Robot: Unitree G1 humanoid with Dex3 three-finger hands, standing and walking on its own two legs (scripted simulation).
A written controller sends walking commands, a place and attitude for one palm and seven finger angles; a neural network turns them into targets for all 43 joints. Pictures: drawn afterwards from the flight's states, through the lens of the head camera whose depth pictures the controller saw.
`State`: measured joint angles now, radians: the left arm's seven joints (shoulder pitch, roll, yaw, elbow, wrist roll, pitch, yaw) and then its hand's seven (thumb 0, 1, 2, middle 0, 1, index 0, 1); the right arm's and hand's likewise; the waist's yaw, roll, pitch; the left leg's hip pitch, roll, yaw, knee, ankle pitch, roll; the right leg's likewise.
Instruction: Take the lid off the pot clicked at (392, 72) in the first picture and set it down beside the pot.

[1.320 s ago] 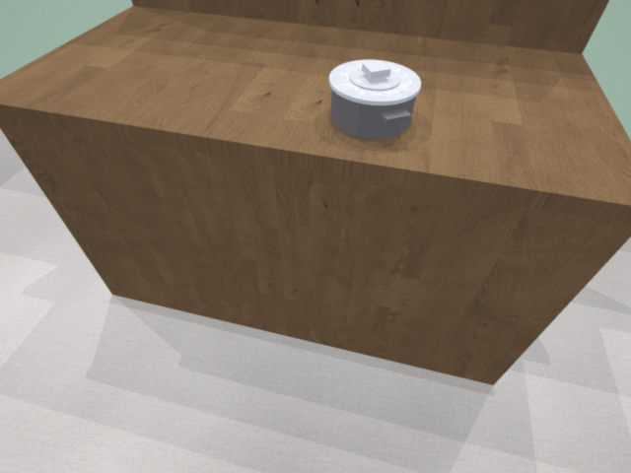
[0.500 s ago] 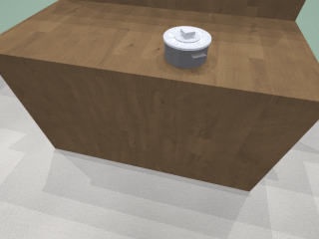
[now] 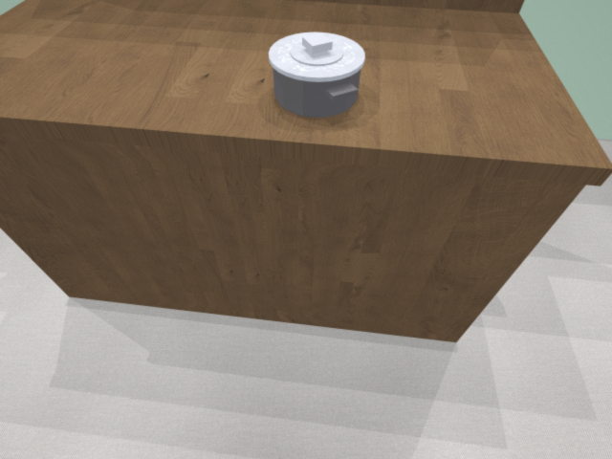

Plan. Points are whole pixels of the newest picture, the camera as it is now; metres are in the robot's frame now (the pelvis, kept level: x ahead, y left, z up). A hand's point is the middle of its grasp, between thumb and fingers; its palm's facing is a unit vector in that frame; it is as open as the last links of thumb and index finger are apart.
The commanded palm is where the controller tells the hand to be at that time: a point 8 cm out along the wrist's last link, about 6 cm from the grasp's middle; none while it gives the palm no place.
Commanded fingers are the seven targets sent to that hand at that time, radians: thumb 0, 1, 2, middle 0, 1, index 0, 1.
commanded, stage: take the last steps up to it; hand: left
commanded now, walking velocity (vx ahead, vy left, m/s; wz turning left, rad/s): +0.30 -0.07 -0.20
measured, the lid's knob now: (317, 43) +0.78 +0.02 +0.16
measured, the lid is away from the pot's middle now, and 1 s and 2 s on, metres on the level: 0.00 0.00 0.00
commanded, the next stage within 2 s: come to a stop and stand still in 0.62 s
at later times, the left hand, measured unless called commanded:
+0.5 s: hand out of the picture +0.08 +0.10 -0.15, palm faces -0.03 -0.99 -0.15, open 7.4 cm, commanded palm none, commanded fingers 0.00 0.90 0.90 -0.20 -0.30 -0.20 -0.30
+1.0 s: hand (253, 337) +0.34 +0.11 -0.16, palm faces -0.06 -0.96 -0.27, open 7.3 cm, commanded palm none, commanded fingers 0.00 0.90 0.90 -0.20 -0.30 -0.20 -0.30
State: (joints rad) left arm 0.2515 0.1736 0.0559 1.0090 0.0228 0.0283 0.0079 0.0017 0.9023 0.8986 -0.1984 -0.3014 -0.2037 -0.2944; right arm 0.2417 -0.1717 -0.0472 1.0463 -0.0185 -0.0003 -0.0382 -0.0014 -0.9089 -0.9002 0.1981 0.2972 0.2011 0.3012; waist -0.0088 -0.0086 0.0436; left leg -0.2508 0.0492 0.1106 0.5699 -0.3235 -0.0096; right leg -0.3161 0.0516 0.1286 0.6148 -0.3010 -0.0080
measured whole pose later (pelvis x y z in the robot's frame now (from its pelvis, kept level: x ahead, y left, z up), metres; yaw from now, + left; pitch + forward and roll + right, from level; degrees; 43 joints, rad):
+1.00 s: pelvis +0.25 -0.08 +0.00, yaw -5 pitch -1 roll +2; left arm 0.21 0.20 0.05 0.97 0.03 0.00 0.03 0.00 0.92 0.90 -0.20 -0.30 -0.20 -0.29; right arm 0.20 -0.15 -0.04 1.04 -0.01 0.02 -0.03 -0.01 -0.93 -0.90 0.20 0.30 0.20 0.30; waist -0.01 -0.02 0.07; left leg -0.29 0.02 0.09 0.58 -0.28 -0.01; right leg -0.34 -0.05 -0.01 0.61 -0.25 0.01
